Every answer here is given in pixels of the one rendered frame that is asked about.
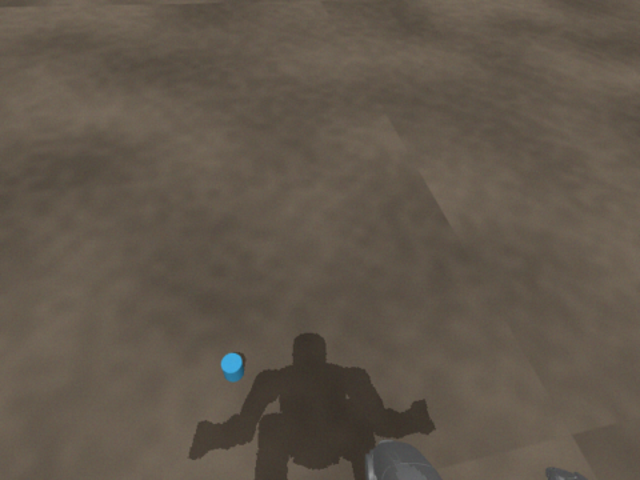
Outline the tin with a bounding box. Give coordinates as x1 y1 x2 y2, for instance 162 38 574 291
221 353 244 382

